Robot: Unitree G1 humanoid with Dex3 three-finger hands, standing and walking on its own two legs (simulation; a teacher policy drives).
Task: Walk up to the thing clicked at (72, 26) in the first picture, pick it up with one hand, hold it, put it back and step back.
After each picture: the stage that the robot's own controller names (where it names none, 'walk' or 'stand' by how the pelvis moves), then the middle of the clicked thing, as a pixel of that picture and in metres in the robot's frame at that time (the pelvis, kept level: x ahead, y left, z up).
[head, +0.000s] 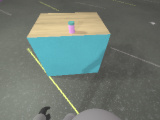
stand; (71, 27) +0.87 +0.27 +0.07
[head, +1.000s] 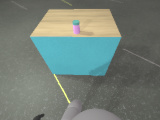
walk; (76, 27) +0.79 +0.23 +0.08
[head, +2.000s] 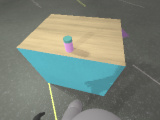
walk; (68, 44) +0.52 +0.24 +0.08
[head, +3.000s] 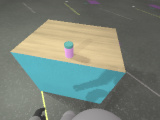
stand; (69, 50) +0.49 +0.20 +0.09
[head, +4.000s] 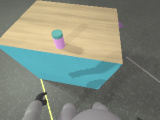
walk; (58, 39) +0.49 +0.25 +0.09
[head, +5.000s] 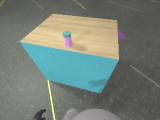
stand; (67, 39) +0.61 +0.24 +0.09
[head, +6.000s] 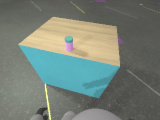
stand; (69, 44) +0.57 +0.22 +0.08
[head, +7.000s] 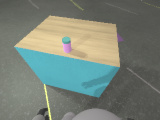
stand; (67, 45) +0.55 +0.23 +0.07
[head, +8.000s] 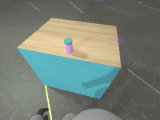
stand; (68, 46) +0.55 +0.22 +0.07
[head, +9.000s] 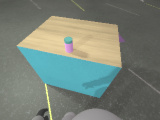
stand; (68, 45) +0.55 +0.21 +0.07
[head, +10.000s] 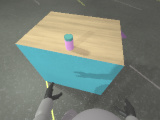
rise first; (69, 42) +0.55 +0.22 +0.08
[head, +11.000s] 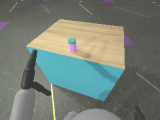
go down; (72, 45) +0.56 +0.23 +0.08
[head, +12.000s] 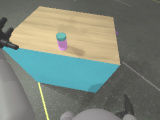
go down; (62, 41) +0.53 +0.21 +0.09
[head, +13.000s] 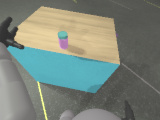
approach; (63, 40) +0.55 +0.21 +0.09
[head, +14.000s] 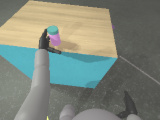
close in; (54, 36) +0.54 +0.24 +0.12
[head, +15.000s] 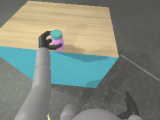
lift; (58, 40) +0.50 +0.20 +0.12
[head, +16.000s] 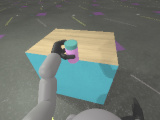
lift; (72, 52) +0.33 +0.13 +0.25
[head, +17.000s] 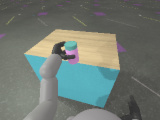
hold; (72, 52) +0.34 +0.14 +0.24
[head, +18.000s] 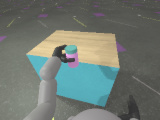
hold; (72, 56) +0.33 +0.13 +0.23
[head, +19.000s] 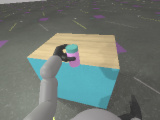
hold; (73, 55) +0.33 +0.12 +0.24
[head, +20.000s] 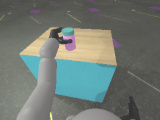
crouch; (69, 39) +0.42 +0.14 +0.28
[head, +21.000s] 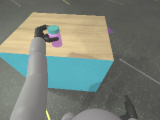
lower; (55, 36) +0.49 +0.20 +0.19
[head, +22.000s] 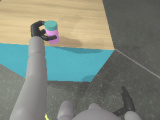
lower; (52, 33) +0.53 +0.20 +0.14
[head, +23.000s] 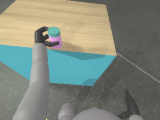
lower; (55, 38) +0.50 +0.20 +0.13
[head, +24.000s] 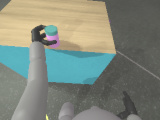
lower; (52, 37) +0.51 +0.21 +0.13
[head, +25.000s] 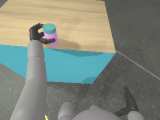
lower; (51, 35) +0.51 +0.21 +0.13
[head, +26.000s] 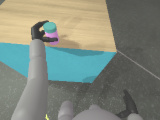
open; (52, 34) +0.52 +0.21 +0.13
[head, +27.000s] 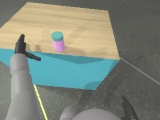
sink last; (58, 42) +0.49 +0.20 +0.12
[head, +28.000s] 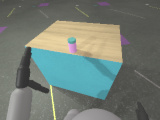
stand; (72, 45) +0.56 +0.22 +0.11
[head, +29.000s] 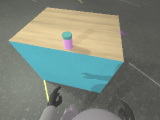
stand; (67, 41) +0.52 +0.21 +0.11
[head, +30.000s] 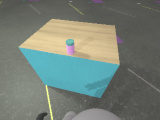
stand; (70, 47) +0.55 +0.20 +0.08
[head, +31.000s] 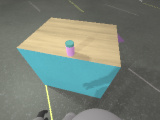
stand; (70, 48) +0.52 +0.20 +0.07
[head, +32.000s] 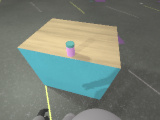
stand; (70, 49) +0.52 +0.19 +0.07
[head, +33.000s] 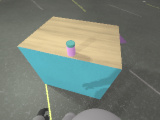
stand; (71, 48) +0.52 +0.19 +0.07
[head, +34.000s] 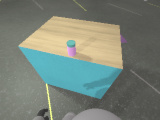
stand; (71, 48) +0.52 +0.19 +0.07
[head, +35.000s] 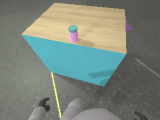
walk; (73, 34) +0.60 +0.18 +0.09
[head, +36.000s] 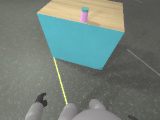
walk; (84, 14) +0.89 +0.13 +0.09
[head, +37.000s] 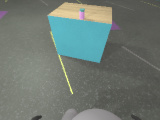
walk; (82, 14) +1.20 +0.23 +0.09
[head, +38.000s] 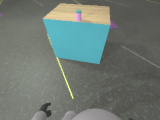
stand; (78, 15) +1.13 +0.23 +0.08
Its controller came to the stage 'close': yes
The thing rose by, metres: 0.22
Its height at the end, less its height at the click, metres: +0.00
